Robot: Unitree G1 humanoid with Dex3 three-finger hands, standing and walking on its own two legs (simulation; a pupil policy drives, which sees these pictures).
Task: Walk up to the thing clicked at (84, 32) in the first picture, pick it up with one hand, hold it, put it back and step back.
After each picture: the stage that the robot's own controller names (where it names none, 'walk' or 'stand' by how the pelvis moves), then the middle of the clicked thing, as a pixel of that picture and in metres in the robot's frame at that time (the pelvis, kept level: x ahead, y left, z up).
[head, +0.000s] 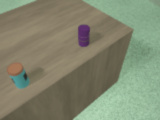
stand; (83, 36) +0.73 +0.01 -0.09
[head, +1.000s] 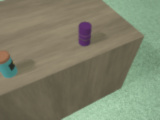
sink last; (84, 34) +0.68 +0.00 -0.07
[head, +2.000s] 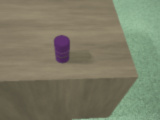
sink last; (62, 49) +0.52 +0.13 -0.05
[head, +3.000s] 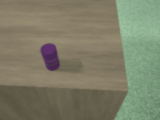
stand; (50, 57) +0.50 +0.18 -0.05
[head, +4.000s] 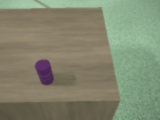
stand; (45, 72) +0.47 +0.20 -0.10
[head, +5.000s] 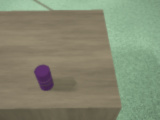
stand; (44, 78) +0.45 +0.19 -0.10
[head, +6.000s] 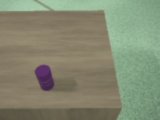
stand; (45, 78) +0.45 +0.19 -0.10
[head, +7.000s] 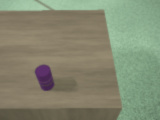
stand; (45, 78) +0.45 +0.19 -0.10
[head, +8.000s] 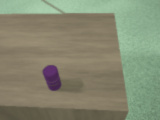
rise first; (52, 78) +0.45 +0.19 -0.09
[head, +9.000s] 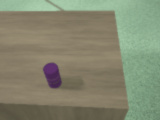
go down; (52, 76) +0.46 +0.18 -0.09
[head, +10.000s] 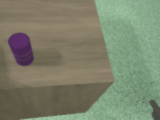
go down; (22, 50) +0.48 +0.17 -0.03
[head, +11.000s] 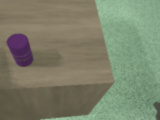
approach; (21, 51) +0.48 +0.18 -0.02
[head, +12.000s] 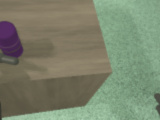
close in; (8, 41) +0.49 +0.19 +0.01
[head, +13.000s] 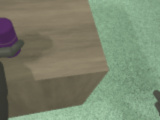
lift; (5, 38) +0.49 +0.18 +0.02
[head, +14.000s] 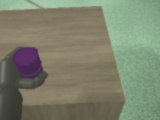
lift; (30, 68) +0.34 +0.16 +0.14
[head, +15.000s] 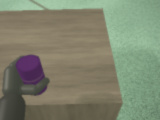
hold; (33, 76) +0.33 +0.17 +0.11
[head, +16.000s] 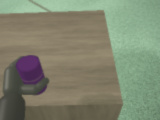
hold; (32, 76) +0.33 +0.17 +0.11
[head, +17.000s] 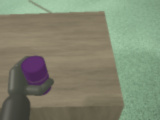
crouch; (37, 76) +0.33 +0.16 +0.11
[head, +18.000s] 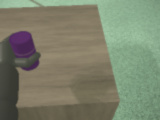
crouch; (25, 51) +0.42 +0.18 +0.11
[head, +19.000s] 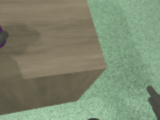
lower; out of the picture +0.51 +0.21 +0.02
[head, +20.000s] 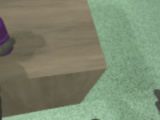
lower; out of the picture +0.50 +0.20 +0.02
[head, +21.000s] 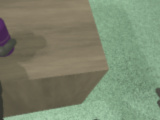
lower; out of the picture +0.49 +0.20 +0.02
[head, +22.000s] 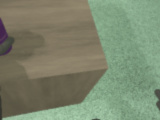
lower; out of the picture +0.50 +0.20 +0.02
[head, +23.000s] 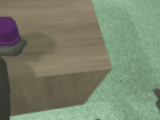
loosen; (8, 37) +0.49 +0.18 +0.03
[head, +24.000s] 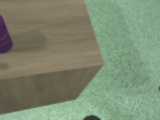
withdraw; out of the picture +0.49 +0.18 +0.03
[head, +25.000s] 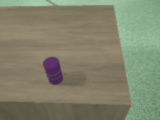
sink last; (53, 71) +0.45 +0.17 -0.04
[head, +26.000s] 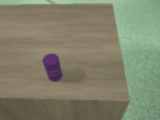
stand; (53, 68) +0.47 +0.17 -0.04
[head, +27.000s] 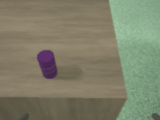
stand; (48, 65) +0.46 +0.17 -0.03
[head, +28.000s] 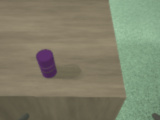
stand; (47, 64) +0.47 +0.17 -0.03
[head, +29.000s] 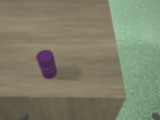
stand; (47, 64) +0.47 +0.17 -0.03
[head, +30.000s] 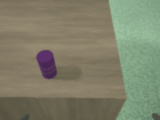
stand; (47, 65) +0.46 +0.17 -0.03
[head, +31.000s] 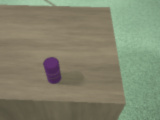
stand; (52, 71) +0.47 +0.16 -0.08
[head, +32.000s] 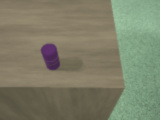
walk; (51, 57) +0.50 +0.16 -0.08
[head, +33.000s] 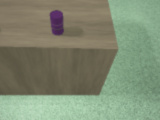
walk; (57, 23) +0.71 +0.15 -0.08
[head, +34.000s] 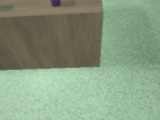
walk; out of the picture +1.04 +0.24 -0.07
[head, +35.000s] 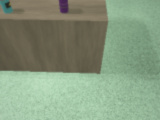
stand; (63, 4) +1.09 +0.17 -0.09
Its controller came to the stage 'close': yes
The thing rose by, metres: 0.20
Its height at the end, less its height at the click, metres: +0.00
